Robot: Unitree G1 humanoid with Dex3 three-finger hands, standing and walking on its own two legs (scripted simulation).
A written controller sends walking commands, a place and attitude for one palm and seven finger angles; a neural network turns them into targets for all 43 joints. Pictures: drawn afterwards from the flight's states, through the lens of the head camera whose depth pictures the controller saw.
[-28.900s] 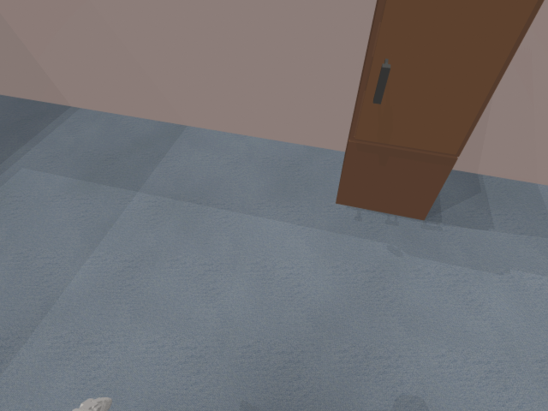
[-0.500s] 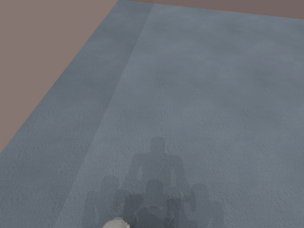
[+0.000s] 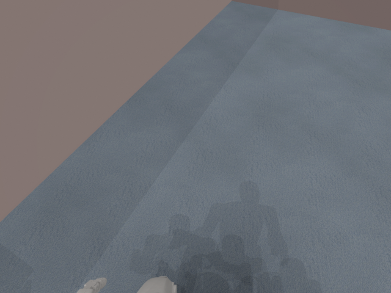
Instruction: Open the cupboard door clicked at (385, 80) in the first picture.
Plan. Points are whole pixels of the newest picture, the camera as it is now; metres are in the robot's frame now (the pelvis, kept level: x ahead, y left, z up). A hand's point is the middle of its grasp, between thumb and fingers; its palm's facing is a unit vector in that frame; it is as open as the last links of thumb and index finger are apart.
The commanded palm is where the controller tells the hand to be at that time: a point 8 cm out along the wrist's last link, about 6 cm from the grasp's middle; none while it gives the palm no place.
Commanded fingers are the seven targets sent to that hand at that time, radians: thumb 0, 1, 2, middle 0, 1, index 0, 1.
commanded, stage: turn to face it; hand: left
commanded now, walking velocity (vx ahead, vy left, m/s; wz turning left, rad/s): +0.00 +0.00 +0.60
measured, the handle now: out of the picture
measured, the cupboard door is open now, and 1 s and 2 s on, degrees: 49 49 49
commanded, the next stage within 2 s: none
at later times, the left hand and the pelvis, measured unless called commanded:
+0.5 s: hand out of the picture +0.07 +0.19 -0.16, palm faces +0.32 -0.89 -0.31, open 7.4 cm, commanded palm none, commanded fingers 0.00 0.90 0.90 -0.20 -0.30 -0.20 -0.30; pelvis +0.05 -0.05 -0.01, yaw +19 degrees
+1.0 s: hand out of the picture +0.03 +0.18 -0.16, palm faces +0.60 -0.76 -0.26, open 7.4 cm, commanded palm none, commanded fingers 0.00 0.90 0.90 -0.20 -0.30 -0.20 -0.30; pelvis +0.08 -0.05 +0.00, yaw +37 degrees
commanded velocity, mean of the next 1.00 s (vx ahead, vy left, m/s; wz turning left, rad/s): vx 0.00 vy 0.00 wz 0.60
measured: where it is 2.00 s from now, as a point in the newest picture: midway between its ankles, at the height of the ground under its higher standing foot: outside the picture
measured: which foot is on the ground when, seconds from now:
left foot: up 0.00-0.16, down 0.18-0.44, up 0.46-0.72, down 0.74-1.00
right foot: down 0.00-0.18, up 0.20-0.42, down 0.44-0.74, up 0.76-1.00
